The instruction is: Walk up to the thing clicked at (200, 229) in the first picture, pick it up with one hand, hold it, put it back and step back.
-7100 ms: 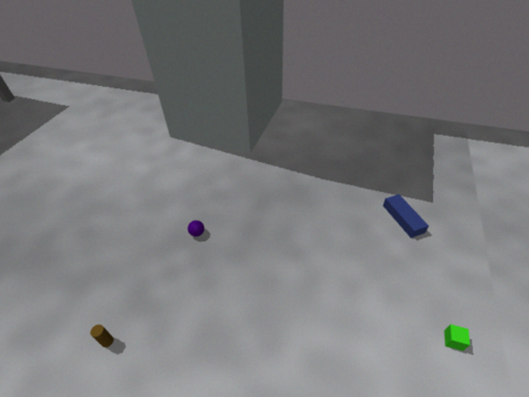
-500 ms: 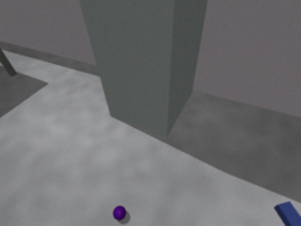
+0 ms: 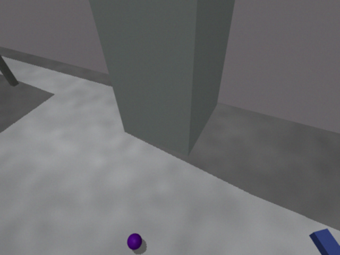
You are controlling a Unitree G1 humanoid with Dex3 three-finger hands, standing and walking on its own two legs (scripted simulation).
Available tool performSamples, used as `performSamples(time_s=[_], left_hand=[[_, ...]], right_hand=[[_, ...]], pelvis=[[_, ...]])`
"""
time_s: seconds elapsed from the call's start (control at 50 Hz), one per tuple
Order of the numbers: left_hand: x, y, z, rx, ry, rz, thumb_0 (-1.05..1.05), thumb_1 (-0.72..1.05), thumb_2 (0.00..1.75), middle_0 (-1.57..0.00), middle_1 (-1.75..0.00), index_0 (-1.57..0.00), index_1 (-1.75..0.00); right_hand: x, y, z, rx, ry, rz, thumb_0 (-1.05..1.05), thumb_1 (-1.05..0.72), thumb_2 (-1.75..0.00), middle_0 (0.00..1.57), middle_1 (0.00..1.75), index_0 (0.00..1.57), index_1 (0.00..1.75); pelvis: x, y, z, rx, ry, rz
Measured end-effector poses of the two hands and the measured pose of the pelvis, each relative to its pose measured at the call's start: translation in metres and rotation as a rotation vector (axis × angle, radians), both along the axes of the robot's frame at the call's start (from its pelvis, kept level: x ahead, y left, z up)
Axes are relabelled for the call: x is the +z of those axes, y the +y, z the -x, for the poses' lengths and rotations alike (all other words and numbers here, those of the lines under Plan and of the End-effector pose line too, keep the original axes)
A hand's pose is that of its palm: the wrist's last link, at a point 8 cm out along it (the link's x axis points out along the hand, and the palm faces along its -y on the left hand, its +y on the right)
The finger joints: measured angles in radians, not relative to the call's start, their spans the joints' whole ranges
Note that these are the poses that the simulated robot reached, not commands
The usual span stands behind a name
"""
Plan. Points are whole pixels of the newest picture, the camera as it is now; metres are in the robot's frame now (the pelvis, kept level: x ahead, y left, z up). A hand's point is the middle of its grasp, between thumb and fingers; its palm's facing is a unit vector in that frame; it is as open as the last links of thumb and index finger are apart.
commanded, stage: stand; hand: left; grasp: from above
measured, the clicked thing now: (134, 241) +0.40 +0.23 -0.75
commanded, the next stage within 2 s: rise first in 0.54 s
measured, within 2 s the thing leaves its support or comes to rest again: neither
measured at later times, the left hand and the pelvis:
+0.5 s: hand out of the picture +0.07 +0.26 -0.16, palm faces -0.03 -0.94 -0.34, open 7.4 cm; pelvis +0.00 +0.00 +0.00, yaw +0 degrees
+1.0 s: hand out of the picture +0.14 +0.25 -0.18, palm faces -0.08 -0.92 -0.38, open 11.1 cm; pelvis -0.03 +0.01 -0.03, yaw -1 degrees
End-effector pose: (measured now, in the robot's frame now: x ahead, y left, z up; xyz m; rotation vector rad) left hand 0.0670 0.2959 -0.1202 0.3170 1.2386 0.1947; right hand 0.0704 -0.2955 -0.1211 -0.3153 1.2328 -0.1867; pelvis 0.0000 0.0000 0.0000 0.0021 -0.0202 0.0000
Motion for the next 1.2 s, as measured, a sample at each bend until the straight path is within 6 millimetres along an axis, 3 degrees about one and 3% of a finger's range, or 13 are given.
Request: performSamples(time_s=[0.66,0.72,0.84,0.92,1.04,1.2], left_hand=[[0.0,0.005,0.008,-0.004,0.003,0.0,0.0,0.91,0.9,-0.2,-0.3,-0.2,-0.3],[0.0,0.002,-0.006,0.027,-0.071,0.006,0.0,0.86,0.92,-0.2,-0.34,-0.19,-0.35],[-0.012,0.0,-0.053,-0.026,-0.129,0.022,0.0,0.61,0.94,-0.16,-0.58,-0.15,-0.59],[-0.017,0.002,-0.071,-0.076,-0.151,0.001,0.0,0.36,0.95,-0.1,-0.79,-0.12,-0.79],[-0.028,0.002,-0.065,-0.107,-0.095,-0.043,0.0,-0.05,0.97,-0.07,-0.98,-0.09,-0.97],[-0.057,0.008,-0.051,-0.121,-0.091,-0.08,0.0,-0.41,0.98,-0.07,-1.06,-0.08,-1.05]], right_hand=[[0.0,0.005,0.012,-0.009,0.004,-0.001,0.01,-0.9,-0.9,0.2,0.3,0.2,0.3],[0.001,0.01,0.007,-0.015,-0.072,-0.002,0.01,-0.92,-0.9,0.2,0.3,0.2,0.3],[-0.006,0.029,0.008,-0.024,-0.136,-0.036,0.01,-0.93,-0.91,0.2,0.3,0.2,0.3],[-0.013,0.038,0.015,-0.05,-0.155,-0.055,0.01,-0.94,-0.91,0.2,0.3,0.2,0.3],[-0.023,0.045,0.013,-0.062,-0.197,-0.075,0.01,-0.95,-0.91,0.2,0.3,0.2,0.3],[-0.04,0.047,-0.018,-0.002,-0.3,-0.049,0.01,-0.91,-0.9,0.2,0.3,0.2,0.3]], pelvis=[[0.0,0.005,0.006,-0.003,-0.008,0.001],[-0.003,0.006,0.012,0.003,0.022,0.003],[-0.015,0.004,0.027,-0.005,0.109,0.007],[-0.025,0.005,0.029,-0.018,0.15,0.007],[-0.038,0.009,0.026,-0.022,0.192,0.012],[-0.068,0.011,0.028,-0.02,0.267,0.016]])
